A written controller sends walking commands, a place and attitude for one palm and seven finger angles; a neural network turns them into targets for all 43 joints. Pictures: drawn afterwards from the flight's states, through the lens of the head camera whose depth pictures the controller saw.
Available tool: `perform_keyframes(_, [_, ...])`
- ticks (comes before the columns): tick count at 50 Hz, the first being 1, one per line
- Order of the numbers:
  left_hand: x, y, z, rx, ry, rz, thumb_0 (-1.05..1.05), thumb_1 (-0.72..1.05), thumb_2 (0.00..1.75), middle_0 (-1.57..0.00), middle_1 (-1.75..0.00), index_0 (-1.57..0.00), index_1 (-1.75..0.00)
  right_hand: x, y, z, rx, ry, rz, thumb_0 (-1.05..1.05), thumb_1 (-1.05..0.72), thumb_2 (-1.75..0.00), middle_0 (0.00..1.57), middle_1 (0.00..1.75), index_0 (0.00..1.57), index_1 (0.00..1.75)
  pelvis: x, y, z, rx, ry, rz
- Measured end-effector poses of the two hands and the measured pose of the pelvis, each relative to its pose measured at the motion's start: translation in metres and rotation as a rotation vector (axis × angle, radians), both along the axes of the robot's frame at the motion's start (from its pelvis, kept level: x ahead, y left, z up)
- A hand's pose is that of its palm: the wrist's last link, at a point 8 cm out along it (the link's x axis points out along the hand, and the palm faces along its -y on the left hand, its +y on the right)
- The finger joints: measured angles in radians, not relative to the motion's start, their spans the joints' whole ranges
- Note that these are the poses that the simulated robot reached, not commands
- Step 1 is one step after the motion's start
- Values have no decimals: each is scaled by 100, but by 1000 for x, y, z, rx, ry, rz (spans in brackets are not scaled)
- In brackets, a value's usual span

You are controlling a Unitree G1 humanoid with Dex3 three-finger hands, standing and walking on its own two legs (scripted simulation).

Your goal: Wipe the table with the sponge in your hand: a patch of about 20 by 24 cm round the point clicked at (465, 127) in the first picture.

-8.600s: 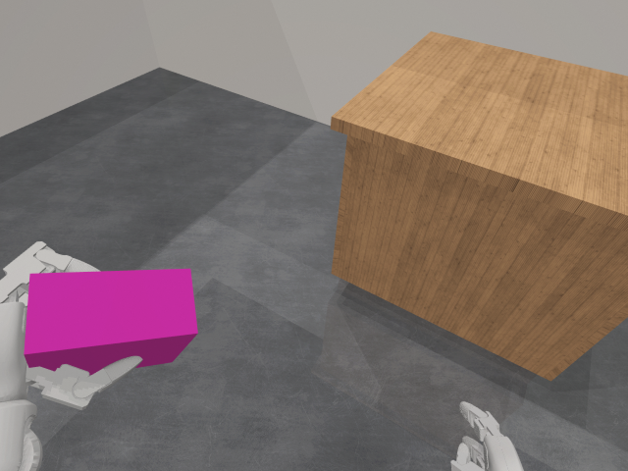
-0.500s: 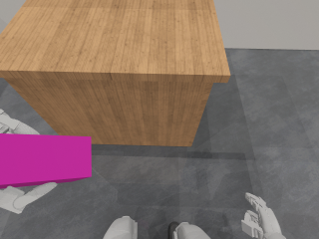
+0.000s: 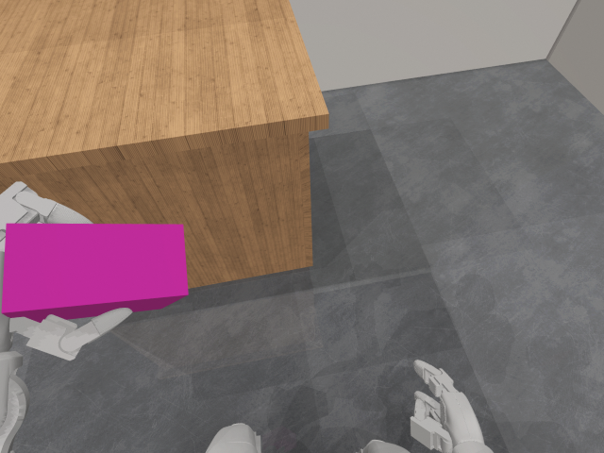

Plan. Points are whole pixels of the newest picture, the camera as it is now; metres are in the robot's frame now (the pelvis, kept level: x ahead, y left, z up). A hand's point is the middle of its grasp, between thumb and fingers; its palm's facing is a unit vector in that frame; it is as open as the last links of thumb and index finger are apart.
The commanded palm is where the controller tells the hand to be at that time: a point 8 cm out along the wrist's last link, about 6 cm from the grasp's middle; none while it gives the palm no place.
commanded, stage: turn to face it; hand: left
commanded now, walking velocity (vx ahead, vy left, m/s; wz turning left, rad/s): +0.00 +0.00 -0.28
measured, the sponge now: (126, 273) +0.26 +0.19 +0.16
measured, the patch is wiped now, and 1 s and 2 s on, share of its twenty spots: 0.00 0.00 0.00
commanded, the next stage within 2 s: take the last steps up to it in 0.10 s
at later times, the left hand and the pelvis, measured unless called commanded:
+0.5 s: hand (49, 310) +0.20 +0.22 +0.19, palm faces +0.34 -0.83 -0.43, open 10.6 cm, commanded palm +0.16 +0.26 +0.20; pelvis -0.02 -0.01 +0.02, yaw -5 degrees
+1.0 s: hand (77, 236) +0.28 +0.24 +0.19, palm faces +0.31 -0.82 -0.48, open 10.6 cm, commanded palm +0.23 +0.28 +0.20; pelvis +0.04 +0.02 +0.01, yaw -5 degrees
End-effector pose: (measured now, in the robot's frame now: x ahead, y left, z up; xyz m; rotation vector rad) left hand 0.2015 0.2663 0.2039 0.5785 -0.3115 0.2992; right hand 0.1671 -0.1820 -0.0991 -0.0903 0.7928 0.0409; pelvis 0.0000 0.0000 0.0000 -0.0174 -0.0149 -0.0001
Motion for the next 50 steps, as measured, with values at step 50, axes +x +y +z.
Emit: perform_keyframes(50, [40, 11, 0, -5, -12, -66, 0, -52, 99, -70, -135, -67, -136, -8, -77, 27, -260, 47, -247, 1, -91, -90, 20, 30, 20, 30, 44, 19, 9, 47, 10, -86])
